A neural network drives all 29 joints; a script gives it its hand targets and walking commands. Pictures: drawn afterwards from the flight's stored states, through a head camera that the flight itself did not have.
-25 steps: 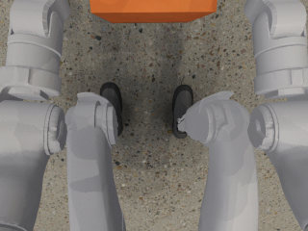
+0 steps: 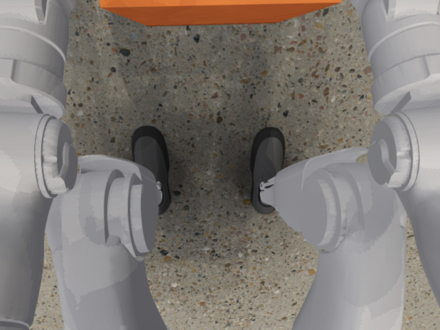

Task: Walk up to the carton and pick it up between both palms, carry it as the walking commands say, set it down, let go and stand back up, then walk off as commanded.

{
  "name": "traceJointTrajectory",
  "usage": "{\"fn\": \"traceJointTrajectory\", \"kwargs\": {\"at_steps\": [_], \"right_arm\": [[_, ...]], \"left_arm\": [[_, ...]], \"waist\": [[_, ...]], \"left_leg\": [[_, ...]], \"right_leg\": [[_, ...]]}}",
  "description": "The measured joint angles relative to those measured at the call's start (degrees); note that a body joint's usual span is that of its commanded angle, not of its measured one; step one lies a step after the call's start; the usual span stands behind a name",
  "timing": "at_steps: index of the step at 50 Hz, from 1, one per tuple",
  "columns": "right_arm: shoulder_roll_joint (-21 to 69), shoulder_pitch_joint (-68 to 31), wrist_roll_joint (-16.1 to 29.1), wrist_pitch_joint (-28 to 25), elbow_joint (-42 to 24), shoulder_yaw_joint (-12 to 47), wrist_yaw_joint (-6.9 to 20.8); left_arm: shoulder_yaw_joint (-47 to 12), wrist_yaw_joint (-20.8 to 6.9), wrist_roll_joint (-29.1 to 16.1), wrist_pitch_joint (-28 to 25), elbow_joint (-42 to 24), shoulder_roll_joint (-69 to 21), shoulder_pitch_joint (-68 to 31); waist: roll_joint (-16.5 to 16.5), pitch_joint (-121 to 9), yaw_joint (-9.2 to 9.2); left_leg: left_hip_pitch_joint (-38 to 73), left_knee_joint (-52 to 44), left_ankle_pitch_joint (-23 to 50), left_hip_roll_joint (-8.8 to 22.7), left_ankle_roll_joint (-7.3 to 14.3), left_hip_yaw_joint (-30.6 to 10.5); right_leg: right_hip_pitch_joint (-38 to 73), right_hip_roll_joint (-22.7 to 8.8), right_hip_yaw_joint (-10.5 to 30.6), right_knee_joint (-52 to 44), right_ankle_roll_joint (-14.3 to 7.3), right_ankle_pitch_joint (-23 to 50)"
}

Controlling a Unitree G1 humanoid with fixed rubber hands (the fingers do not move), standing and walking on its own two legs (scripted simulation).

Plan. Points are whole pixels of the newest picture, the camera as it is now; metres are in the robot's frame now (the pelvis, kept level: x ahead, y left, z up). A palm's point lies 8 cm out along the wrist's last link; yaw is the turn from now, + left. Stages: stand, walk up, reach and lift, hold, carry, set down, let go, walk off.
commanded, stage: reach and lift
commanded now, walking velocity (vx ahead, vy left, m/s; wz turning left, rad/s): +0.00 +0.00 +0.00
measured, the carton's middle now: out of the picture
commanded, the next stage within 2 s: none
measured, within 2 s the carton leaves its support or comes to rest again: leaves its support in 1.68 s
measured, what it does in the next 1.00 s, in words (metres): stands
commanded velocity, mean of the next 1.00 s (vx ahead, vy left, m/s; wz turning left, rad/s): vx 0.00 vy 0.00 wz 0.00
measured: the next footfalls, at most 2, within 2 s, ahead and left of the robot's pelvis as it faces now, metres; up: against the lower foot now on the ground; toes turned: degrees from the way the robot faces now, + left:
none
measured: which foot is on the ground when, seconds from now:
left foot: down 0.00-1.00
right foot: down 0.00-1.00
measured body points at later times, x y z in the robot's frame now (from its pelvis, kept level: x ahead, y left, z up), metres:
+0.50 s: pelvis +0.00 +0.00 -0.01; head +0.40 +0.02 +0.19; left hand +0.56 +0.23 -0.22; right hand +0.58 -0.15 -0.21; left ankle +0.14 +0.15 -0.35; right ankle +0.14 -0.11 -0.35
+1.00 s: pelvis +0.00 +0.00 -0.01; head +0.40 +0.02 +0.19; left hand +0.57 +0.20 -0.22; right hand +0.58 -0.13 -0.22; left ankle +0.14 +0.15 -0.35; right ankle +0.14 -0.11 -0.35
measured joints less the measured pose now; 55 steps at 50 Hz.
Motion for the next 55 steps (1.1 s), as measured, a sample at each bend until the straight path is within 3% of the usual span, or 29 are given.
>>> {"fn": "traceJointTrajectory", "kwargs": {"at_steps": [26, 46, 55], "right_arm": [[-1.24, -1.02, 4.18, -1.16, 0.27, 6.24, 0.03], [-1.24, -1.02, 7.01, -1.85, 0.26, 11.94, 0.35], [-1.24, -1.03, 7.85, -1.94, 0.27, 12.51, 0.26]], "left_arm": [[-0.02, -0.12, -2.78, -1.18, 0.36, 0.54, -0.35], [-4.05, -0.97, -4.28, -1.68, 0.37, -1.57, -1.73], [-4.04, -0.12, -4.28, -2.99, 1.46, -2.38, -2.32]], "waist": [[0.91, -0.01, 0.0], [1.07, -0.01, 0.0], [1.1, -0.01, 0.0]], "left_leg": [[-1.24, 2.13, -0.89, 0.01, 0.0, 0.0], [-1.17, 2.13, -0.89, -0.09, -0.01, 0.0], [-1.16, 2.13, -0.89, -0.1, -0.01, 0.0]], "right_leg": [[-1.5, 0.09, 0.18, 2.31, 0.01, -0.8], [-1.39, 0.09, 0.21, 2.31, 0.02, -0.82], [-1.39, 0.12, 0.22, 2.31, 0.04, -0.83]]}}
